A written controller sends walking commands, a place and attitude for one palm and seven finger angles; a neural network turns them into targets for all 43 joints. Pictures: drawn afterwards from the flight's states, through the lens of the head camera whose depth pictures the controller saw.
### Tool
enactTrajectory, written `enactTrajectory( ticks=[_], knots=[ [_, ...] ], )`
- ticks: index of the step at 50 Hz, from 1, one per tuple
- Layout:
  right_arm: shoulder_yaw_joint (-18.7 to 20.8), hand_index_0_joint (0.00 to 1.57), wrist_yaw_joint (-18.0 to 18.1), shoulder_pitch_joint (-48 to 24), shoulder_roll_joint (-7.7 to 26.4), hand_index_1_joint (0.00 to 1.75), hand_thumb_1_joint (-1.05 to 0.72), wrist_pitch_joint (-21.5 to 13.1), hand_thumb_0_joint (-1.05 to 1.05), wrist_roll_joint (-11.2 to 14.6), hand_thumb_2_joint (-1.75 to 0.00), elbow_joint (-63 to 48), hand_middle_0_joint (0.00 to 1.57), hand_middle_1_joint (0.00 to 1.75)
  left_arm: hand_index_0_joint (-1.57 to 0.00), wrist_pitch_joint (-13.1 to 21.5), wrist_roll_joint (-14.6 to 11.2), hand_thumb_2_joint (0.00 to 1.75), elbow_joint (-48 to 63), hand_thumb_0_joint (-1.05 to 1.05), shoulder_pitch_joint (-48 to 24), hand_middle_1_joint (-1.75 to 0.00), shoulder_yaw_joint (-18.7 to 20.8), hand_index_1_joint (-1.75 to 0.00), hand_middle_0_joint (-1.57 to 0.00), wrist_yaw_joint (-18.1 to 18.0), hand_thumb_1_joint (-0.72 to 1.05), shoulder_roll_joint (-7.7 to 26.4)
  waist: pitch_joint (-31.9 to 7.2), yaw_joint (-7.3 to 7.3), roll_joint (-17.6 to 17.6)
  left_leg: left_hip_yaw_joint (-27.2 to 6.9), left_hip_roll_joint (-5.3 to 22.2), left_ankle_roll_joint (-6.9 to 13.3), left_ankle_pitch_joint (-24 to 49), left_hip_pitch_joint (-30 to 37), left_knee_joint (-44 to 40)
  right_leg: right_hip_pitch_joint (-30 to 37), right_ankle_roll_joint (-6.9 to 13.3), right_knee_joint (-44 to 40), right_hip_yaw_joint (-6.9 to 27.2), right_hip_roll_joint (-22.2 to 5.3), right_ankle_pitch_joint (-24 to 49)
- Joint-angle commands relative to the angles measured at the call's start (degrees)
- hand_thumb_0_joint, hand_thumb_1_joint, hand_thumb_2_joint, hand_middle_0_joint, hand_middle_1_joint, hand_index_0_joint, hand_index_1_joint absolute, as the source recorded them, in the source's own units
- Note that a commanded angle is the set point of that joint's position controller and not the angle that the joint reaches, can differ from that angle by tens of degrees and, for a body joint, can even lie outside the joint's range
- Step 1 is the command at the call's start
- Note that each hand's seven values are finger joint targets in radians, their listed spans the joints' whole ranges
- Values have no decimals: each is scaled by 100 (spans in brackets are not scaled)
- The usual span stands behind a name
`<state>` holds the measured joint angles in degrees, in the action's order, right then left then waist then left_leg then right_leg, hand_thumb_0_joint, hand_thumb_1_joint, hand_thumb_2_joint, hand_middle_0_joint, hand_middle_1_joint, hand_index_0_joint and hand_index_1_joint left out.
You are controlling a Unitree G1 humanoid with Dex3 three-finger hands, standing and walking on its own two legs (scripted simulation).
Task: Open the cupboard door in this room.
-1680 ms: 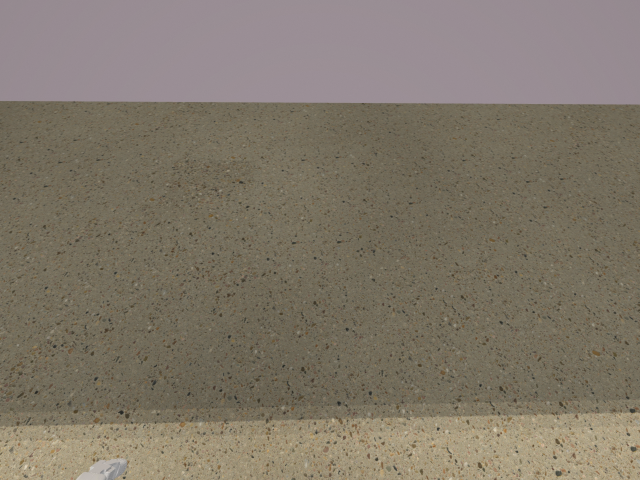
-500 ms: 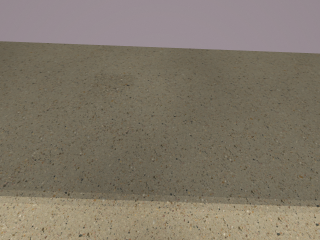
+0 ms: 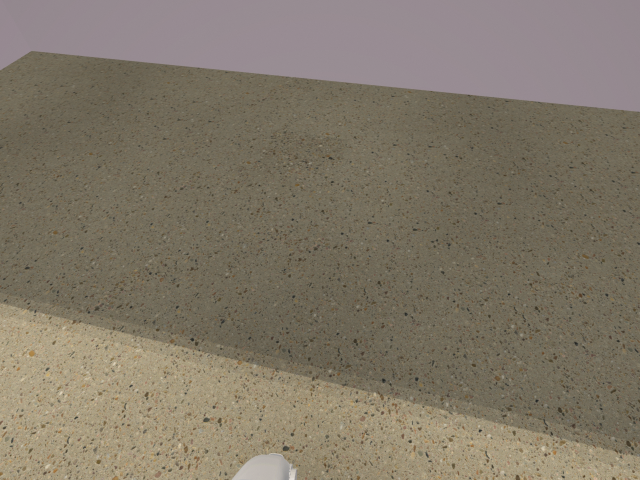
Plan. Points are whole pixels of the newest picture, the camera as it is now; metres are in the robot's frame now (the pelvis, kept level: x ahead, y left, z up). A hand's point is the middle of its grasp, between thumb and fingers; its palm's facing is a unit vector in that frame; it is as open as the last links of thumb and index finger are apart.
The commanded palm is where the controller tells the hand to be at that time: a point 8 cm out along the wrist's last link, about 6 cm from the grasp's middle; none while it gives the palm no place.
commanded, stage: turn or walk to find it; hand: left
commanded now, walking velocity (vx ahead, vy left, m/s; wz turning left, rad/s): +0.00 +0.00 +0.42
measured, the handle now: out of the picture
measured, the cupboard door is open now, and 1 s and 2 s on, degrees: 0 0 0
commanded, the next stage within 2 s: none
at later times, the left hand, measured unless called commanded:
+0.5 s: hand out of the picture -0.02 +0.26 -0.17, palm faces +0.25 -0.94 -0.25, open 7.4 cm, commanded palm none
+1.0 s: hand out of the picture -0.09 +0.22 -0.18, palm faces +0.46 -0.86 -0.22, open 7.4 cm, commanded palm none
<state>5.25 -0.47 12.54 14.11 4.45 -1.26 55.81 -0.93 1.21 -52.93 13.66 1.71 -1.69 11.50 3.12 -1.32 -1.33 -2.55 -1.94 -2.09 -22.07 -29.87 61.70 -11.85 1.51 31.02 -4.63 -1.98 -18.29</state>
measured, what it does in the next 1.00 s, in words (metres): steps on the spot, turning left: left foot, then right foot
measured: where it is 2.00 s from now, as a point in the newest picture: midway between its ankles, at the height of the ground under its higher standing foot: outside the picture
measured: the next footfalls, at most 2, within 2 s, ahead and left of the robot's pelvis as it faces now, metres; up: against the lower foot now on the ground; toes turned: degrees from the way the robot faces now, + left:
left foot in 0.24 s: +0.00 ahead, +0.15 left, +0.00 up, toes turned +11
right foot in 0.64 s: +0.04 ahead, -0.08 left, +0.00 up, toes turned +13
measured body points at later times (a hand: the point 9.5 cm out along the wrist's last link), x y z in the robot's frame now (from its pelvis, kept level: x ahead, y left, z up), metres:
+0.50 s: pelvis -0.03 +0.04 +0.00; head +0.00 +0.06 +0.45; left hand -0.03 +0.31 -0.15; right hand +0.11 -0.18 -0.14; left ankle -0.04 +0.14 -0.74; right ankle -0.01 -0.10 -0.69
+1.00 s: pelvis -0.05 +0.02 -0.01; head -0.02 +0.05 +0.44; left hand -0.12 +0.26 -0.16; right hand +0.12 -0.19 -0.15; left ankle -0.11 +0.12 -0.72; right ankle +0.00 -0.09 -0.74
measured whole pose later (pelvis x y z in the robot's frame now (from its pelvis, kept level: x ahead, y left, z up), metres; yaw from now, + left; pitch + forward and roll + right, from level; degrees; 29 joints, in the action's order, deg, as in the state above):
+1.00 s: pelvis -0.05 +0.02 -0.01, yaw +27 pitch +0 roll +0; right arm 4.0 -0.6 11.0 12.7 4.0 -0.9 56.7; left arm -1.0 1.6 -53.6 14.1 2.6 -1.0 11.9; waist 5.0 0.0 2.2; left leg 3.5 1.9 -2.6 -23.0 -17.8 40.7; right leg -13.9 -0.8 33.7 -12.1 -7.3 -18.4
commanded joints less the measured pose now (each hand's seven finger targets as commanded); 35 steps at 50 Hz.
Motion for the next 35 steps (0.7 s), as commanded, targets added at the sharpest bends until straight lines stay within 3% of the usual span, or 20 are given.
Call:
enactTrajectory(
  ticks=[1,6,8,9,10,11,12,13,15,16,18,21,26,29,30,31,32,33,34,35],
  knots=[
    [15,20,-45,-260,303,30,-90,-113,0,44,-90,-442,20,30,-20,145,49,90,329,0,111,-30,243,-30,-20,-79,90,1047,121,153,1016,266,286,-104,-55,-78,100,-69,688,-1260,834,-1578,1705],
    [-99,20,-47,-689,252,30,-90,-195,0,88,-90,-550,20,30,-20,112,89,90,156,0,527,-30,328,-30,-20,-51,90,1336,-195,415,1224,604,255,-56,-485,530,-1514,466,757,-801,686,-1757,2812],
    [-118,20,-21,-459,281,30,-90,-249,0,97,-90,-490,20,30,-20,89,76,90,130,0,482,-30,357,-30,-20,-46,90,1401,-439,306,1176,774,178,-18,-130,1023,-2385,556,580,-405,488,-1696,3246],
    [-124,20,-12,-293,332,30,-90,-275,0,88,-90,-443,20,30,-20,78,47,90,125,0,425,-30,360,-30,-20,-42,90,1395,-523,199,1168,803,181,22,341,1438,-2997,422,396,-149,313,-1620,3188],
    [-93,20,-12,-40,481,30,-90,-316,0,76,-90,-389,20,30,-20,52,1,90,142,0,360,-30,353,-30,-20,-26,90,1327,-695,48,852,691,278,93,1124,2101,-3738,100,120,324,43,-1465,2819],
    [-3,20,-9,96,953,30,-90,-372,0,39,-90,-402,20,30,-20,7,-31,90,249,0,430,-30,307,-30,-20,1,90,1069,-872,0,-343,-450,1228,435,2389,3014,-4076,-931,-259,1296,-326,-963,1309],
    [104,20,17,336,1401,30,-90,-363,0,40,-90,-383,20,30,-20,-13,-18,90,464,0,315,-30,208,-30,-20,32,90,700,-768,-88,-1607,-1753,2459,1175,4574,3242,-4095,-2054,-560,2372,-375,-406,-1782],
    [111,20,86,567,1347,30,-90,-367,0,36,-90,-249,20,30,-20,-105,8,90,479,0,-110,-30,182,-30,-20,-23,90,789,-839,-303,-1260,-1686,2414,1428,4239,2817,-4139,-1901,-514,2984,166,-401,-1844],
    [26,20,157,40,1047,30,-90,-363,0,11,-90,-334,20,30,-20,-110,-19,90,361,0,-298,-30,250,-30,-20,23,90,792,-404,-93,-1043,-1263,1896,1281,3503,2298,-4155,-2020,-504,3330,430,-462,-1100],
    [-30,20,164,-190,922,30,-90,-389,0,17,-90,-411,20,30,-20,-94,-16,90,283,0,-114,-30,258,-30,-20,64,90,780,-472,50,-881,-1029,1714,1193,3374,2252,-4134,-1920,-528,3304,387,-441,-825],
    [-29,20,171,-247,903,30,-90,-416,0,25,-90,-461,20,30,-20,-97,-23,90,189,0,24,-30,242,-30,-20,90,90,713,-533,79,-790,-823,1491,1145,3475,2327,-4115,-1776,-579,3033,297,-353,-678],
    [3,20,174,-59,910,30,-90,-397,0,20,-90,-421,20,30,-20,-99,-35,90,263,0,-123,-30,231,-30,-20,83,90,656,-523,-18,-663,-1009,1504,1230,3474,2483,-4103,-1683,-610,2427,264,-241,-777],
    [51,20,132,-115,929,30,-90,-326,0,-23,-90,-482,20,30,-20,-71,-63,90,360,0,-104,-30,225,-30,-20,45,90,548,-387,1,-750,-1403,1425,1207,2945,1883,-4111,-899,-529,1323,211,-43,-699],
    [77,20,102,-297,892,30,-90,-293,0,1,-90,-562,20,30,-20,-4,-68,90,280,0,373,-30,248,-30,-20,14,90,564,-513,255,-592,-1405,1194,984,2436,1346,-3734,46,-494,8,152,32,160],
    [64,20,79,-278,768,30,-90,-298,0,37,-90,-586,20,30,-20,51,-47,90,268,0,500,-30,280,-30,-20,-8,90,688,-548,335,-240,-1245,939,743,1977,942,-3365,628,-457,-743,283,-157,632],
    [25,20,40,-119,438,30,-90,-304,0,90,-90,-633,20,30,-20,132,31,90,300,0,573,-30,359,-30,-20,-52,90,1134,-655,344,956,-629,335,364,841,76,-2334,1302,-124,-1350,1422,-1259,791],
    [8,20,40,-219,271,30,-90,-295,0,53,-90,-799,20,30,-20,131,56,90,384,0,555,-30,418,-30,-20,-52,90,1517,-421,411,1878,16,-217,93,-982,-413,-1060,897,524,-1566,2458,-2457,1367],
    [84,20,46,-270,519,30,-90,-205,0,-10,-90,-727,20,30,-20,142,2,90,433,0,465,-30,414,-30,-20,-65,90,1381,-426,422,1738,-342,59,128,-969,-195,-223,245,694,-1684,2346,-2401,977],
    [111,20,8,-292,491,30,-90,-155,0,5,-90,-631,20,30,-20,127,10,90,493,0,125,-30,385,-30,-20,-65,90,1250,-146,252,1421,-272,116,113,-646,-176,377,-140,703,-1733,2084,-2130,600],
    [102,20,-27,-164,473,30,-90,-135,0,-6,-90,-506,20,30,-20,129,6,90,548,0,-145,-30,333,-30,-20,-54,90,1085,-43,113,1102,-198,210,71,-272,-201,690,-202,617,-1628,1561,-1829,604]
  ],
)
